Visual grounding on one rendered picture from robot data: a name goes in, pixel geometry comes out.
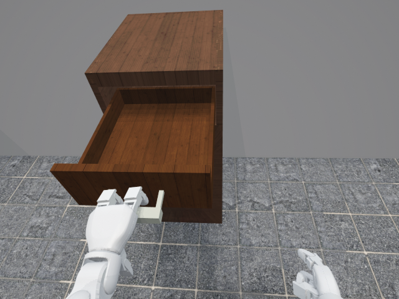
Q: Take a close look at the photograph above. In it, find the drawer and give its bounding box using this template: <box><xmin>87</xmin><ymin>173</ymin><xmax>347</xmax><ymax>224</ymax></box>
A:
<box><xmin>50</xmin><ymin>86</ymin><xmax>216</xmax><ymax>209</ymax></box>

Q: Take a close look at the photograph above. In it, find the robot left forearm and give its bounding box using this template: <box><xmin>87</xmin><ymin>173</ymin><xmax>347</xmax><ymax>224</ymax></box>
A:
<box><xmin>66</xmin><ymin>250</ymin><xmax>122</xmax><ymax>299</ymax></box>

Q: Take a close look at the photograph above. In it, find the cabinet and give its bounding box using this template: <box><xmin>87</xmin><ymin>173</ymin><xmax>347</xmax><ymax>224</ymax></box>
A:
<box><xmin>85</xmin><ymin>10</ymin><xmax>223</xmax><ymax>224</ymax></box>

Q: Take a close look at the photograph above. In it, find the handle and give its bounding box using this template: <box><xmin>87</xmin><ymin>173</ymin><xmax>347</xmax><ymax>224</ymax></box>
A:
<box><xmin>136</xmin><ymin>190</ymin><xmax>165</xmax><ymax>224</ymax></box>

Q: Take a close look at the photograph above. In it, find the robot right hand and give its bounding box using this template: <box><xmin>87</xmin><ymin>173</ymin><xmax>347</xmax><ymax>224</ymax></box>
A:
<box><xmin>292</xmin><ymin>249</ymin><xmax>341</xmax><ymax>299</ymax></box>

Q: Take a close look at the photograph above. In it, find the robot left hand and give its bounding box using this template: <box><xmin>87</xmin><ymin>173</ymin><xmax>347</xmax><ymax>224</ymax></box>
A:
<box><xmin>85</xmin><ymin>186</ymin><xmax>148</xmax><ymax>277</ymax></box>

